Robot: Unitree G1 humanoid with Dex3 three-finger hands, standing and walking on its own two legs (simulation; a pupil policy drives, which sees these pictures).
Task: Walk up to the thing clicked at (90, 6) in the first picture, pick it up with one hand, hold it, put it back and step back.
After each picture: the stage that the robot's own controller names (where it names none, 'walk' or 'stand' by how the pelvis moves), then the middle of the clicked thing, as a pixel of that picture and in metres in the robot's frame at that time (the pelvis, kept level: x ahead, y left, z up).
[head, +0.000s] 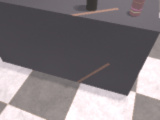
stand; out of the picture +0.97 -0.03 +0.08
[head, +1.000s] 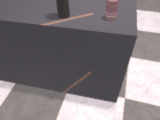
walk; out of the picture +0.86 +0.18 +0.10
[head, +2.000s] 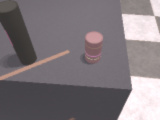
stand; (19, 37) +0.49 +0.27 +0.10
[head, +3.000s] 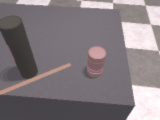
stand; (21, 51) +0.45 +0.24 +0.08
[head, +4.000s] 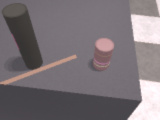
stand; (26, 41) +0.46 +0.23 +0.09
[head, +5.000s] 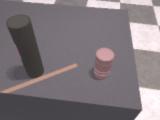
stand; (28, 50) +0.44 +0.22 +0.08
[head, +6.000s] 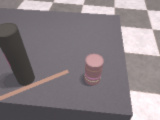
stand; (17, 58) +0.42 +0.26 +0.07
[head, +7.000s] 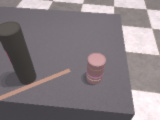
stand; (19, 57) +0.42 +0.25 +0.07
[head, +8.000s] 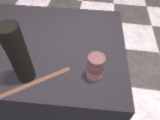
rise first; (18, 55) +0.42 +0.25 +0.07
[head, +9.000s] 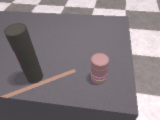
rise first; (26, 56) +0.43 +0.26 +0.08
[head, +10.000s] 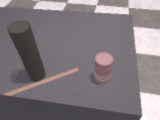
go down; (29, 54) +0.43 +0.25 +0.08
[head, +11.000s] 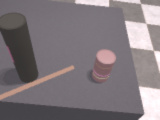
go down; (22, 53) +0.41 +0.22 +0.09
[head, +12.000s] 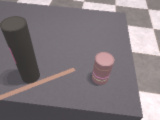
close in; (23, 54) +0.42 +0.23 +0.09
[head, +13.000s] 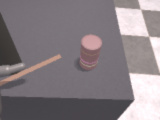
close; (0, 43) +0.43 +0.25 +0.12
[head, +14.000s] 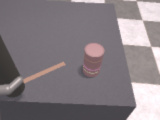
lift; (1, 68) +0.34 +0.25 +0.11
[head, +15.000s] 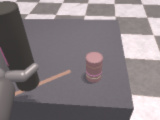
lift; (17, 53) +0.32 +0.20 +0.22
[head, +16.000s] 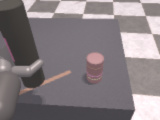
hold; (23, 49) +0.35 +0.19 +0.21
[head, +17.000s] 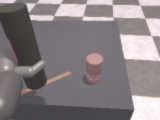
hold; (26, 51) +0.35 +0.18 +0.21
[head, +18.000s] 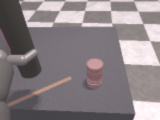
crouch; (19, 40) +0.37 +0.20 +0.24
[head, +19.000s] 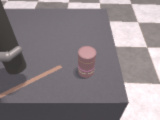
lower; (3, 38) +0.44 +0.24 +0.16
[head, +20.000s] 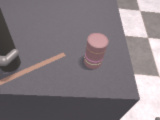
lower; out of the picture +0.43 +0.26 +0.13
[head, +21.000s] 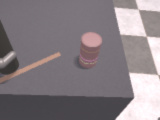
lower; out of the picture +0.43 +0.26 +0.13
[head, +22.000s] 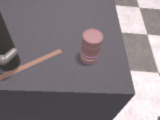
lower; out of the picture +0.44 +0.26 +0.13
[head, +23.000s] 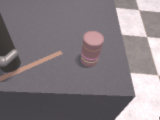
rest; out of the picture +0.43 +0.26 +0.13
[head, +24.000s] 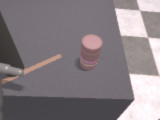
withdraw; (1, 45) +0.42 +0.25 +0.12
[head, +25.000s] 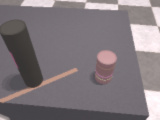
sink last; (25, 58) +0.39 +0.23 +0.10
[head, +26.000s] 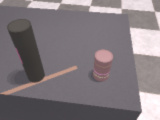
stand; (29, 54) +0.42 +0.24 +0.09
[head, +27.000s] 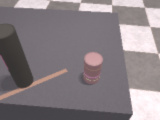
stand; (15, 60) +0.40 +0.26 +0.08
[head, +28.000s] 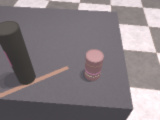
stand; (18, 57) +0.42 +0.25 +0.08
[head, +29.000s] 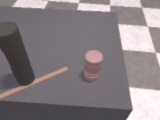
stand; (17, 58) +0.41 +0.25 +0.08
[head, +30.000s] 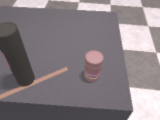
stand; (17, 58) +0.41 +0.25 +0.08
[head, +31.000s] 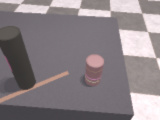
walk; (19, 62) +0.41 +0.25 +0.08
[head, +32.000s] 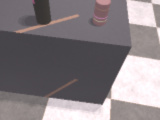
walk; out of the picture +0.68 +0.23 +0.09
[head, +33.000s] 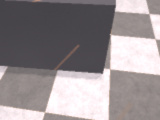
walk; out of the picture +1.04 +0.29 +0.09
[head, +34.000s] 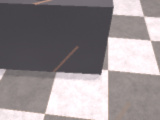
stand; out of the picture +1.07 +0.24 +0.09
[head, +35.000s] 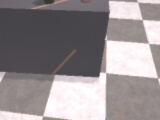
stand; out of the picture +1.07 +0.27 +0.07
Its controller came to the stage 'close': yes
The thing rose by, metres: 0.21
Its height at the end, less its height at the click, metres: +0.00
